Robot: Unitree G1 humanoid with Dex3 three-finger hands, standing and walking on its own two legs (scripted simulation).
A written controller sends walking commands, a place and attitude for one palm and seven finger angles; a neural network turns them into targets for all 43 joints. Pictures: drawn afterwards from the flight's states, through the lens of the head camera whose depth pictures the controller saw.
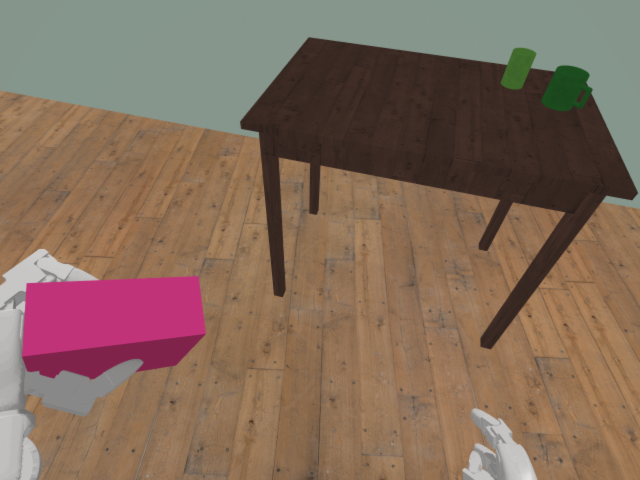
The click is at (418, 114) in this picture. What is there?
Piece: table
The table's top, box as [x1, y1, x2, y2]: [240, 37, 637, 199]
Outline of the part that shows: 240,121 241,128 627,199 632,199 637,193 591,94 581,109 573,106 568,111 557,111 550,109 541,103 540,100 554,72 553,71 530,68 523,86 520,89 515,90 506,88 500,84 500,80 506,66 503,64 309,37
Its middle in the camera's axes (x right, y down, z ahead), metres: +0.30 -0.38 +1.07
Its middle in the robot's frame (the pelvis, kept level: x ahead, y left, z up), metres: +1.07 -0.24 -0.02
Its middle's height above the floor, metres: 0.75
